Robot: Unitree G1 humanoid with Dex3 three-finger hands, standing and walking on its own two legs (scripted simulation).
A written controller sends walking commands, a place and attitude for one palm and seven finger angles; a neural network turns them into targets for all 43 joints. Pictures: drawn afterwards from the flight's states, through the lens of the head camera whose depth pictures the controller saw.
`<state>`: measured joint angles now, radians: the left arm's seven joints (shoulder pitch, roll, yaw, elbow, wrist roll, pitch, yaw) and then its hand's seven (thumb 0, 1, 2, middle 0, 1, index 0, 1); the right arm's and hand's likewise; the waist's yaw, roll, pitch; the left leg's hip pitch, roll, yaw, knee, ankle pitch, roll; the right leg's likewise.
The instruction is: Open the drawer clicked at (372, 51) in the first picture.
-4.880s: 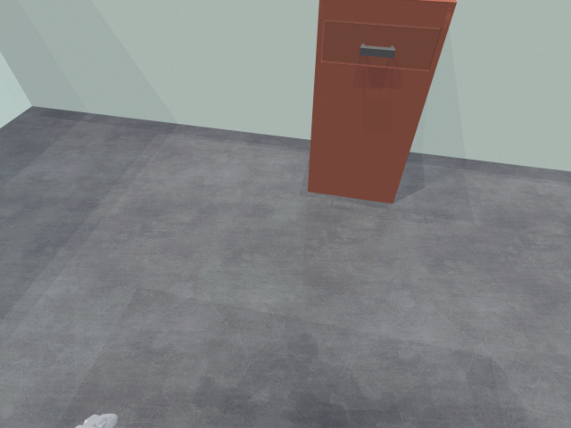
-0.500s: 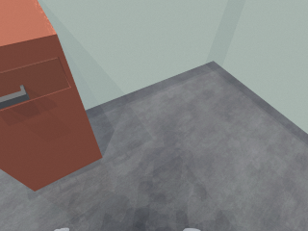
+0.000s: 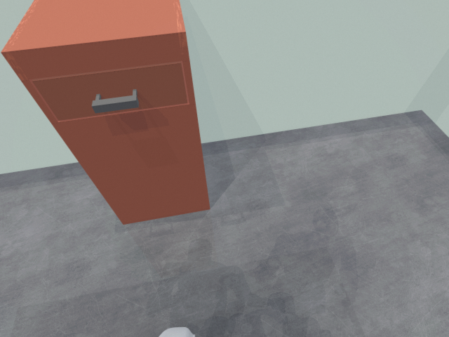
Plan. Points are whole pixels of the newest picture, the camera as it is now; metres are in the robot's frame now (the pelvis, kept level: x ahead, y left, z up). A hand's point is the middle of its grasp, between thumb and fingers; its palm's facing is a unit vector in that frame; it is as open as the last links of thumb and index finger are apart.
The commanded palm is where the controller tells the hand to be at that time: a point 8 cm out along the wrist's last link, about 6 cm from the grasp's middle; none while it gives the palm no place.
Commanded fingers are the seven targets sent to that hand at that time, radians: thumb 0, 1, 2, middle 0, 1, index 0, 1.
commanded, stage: turn to face it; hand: left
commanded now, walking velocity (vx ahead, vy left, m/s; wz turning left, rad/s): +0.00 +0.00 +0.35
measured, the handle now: (116, 99) +0.70 +0.35 -0.01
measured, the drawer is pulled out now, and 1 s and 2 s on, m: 0.00 0.00 0.00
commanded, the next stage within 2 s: take the last steps up to it in 0.28 s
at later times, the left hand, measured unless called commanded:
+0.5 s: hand out of the picture +0.04 +0.22 -0.16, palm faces +0.18 -0.94 -0.28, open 7.3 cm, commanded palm none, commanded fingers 0.00 0.90 0.90 -0.20 -0.30 -0.20 -0.30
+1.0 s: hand out of the picture -0.01 +0.25 -0.18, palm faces +0.24 -0.96 -0.14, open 7.4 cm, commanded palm none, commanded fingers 0.00 0.90 0.90 -0.20 -0.30 -0.20 -0.30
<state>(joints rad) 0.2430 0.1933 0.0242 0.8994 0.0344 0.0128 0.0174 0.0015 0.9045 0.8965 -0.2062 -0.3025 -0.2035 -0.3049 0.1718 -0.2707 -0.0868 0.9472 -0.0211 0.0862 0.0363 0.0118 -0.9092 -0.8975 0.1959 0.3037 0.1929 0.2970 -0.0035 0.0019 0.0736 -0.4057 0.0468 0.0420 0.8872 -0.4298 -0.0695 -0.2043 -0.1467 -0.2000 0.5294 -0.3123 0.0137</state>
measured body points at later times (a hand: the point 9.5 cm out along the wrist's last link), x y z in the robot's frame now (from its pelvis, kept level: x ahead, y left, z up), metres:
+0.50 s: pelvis +0.00 +0.01 -0.01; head +0.01 -0.01 +0.44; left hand +0.03 +0.27 -0.14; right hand +0.11 -0.22 -0.17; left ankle -0.03 +0.14 -0.73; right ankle +0.03 -0.10 -0.74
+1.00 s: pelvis +0.07 +0.09 +0.00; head +0.07 +0.11 +0.45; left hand -0.02 +0.30 -0.17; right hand +0.11 -0.13 -0.14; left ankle +0.03 +0.17 -0.74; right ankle +0.07 -0.05 -0.67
